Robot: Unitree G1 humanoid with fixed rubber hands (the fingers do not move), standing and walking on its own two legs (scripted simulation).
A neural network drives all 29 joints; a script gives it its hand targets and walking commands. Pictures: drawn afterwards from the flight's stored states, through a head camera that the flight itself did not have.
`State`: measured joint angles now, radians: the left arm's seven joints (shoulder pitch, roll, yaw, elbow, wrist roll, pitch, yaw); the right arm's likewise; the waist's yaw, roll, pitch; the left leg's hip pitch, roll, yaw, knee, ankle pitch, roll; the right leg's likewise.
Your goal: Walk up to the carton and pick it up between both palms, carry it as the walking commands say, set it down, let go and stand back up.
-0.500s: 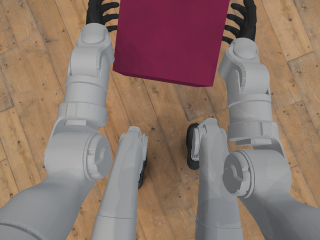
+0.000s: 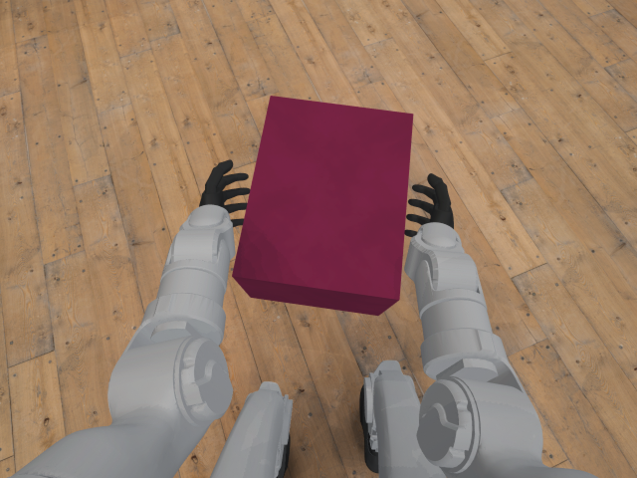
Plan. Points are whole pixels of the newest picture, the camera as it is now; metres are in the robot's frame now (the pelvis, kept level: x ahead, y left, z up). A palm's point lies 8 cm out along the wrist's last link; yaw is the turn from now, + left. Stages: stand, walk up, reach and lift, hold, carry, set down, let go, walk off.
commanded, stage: reach and lift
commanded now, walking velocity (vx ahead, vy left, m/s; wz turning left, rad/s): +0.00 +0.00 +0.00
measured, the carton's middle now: (327, 211) +0.49 -0.01 -0.10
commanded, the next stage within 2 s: none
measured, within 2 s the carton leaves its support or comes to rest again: neither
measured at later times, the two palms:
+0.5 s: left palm (206, 200) +0.42 +0.12 +0.06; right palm (469, 228) +0.38 -0.16 +0.05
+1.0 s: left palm (205, 176) +0.40 +0.10 +0.13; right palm (518, 208) +0.37 -0.18 +0.12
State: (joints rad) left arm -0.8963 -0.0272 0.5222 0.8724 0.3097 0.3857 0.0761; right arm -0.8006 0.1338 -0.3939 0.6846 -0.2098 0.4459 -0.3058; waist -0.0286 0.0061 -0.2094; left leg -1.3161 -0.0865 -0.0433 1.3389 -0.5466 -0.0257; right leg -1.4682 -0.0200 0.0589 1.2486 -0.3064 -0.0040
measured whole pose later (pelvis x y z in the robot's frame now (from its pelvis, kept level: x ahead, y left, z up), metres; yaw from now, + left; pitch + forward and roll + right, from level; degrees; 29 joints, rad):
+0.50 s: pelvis +0.05 +0.01 +0.08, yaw -1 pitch +24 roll +2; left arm -0.57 -0.12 0.35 0.69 0.26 0.35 0.08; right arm -0.47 0.17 -0.37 0.52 -0.21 0.39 -0.22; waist -0.03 0.02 -0.23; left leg -0.91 -0.08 -0.05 0.91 -0.43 0.00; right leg -1.06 -0.02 0.08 0.86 -0.23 0.00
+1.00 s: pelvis +0.04 -0.02 +0.12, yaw -2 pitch +12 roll +3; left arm -0.56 -0.13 0.37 0.69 0.30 0.41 0.09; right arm -0.47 0.20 -0.35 0.52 -0.21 0.45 -0.27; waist -0.03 0.00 -0.13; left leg -0.53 -0.06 -0.06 0.65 -0.33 -0.01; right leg -0.72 -0.01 0.08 0.67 -0.17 0.00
